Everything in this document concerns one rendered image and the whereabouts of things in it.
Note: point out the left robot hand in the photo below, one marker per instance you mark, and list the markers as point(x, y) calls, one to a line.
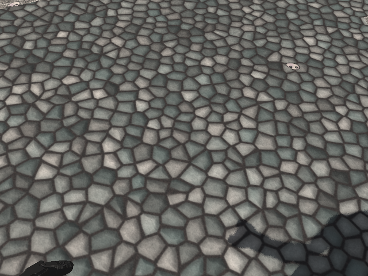
point(53, 268)

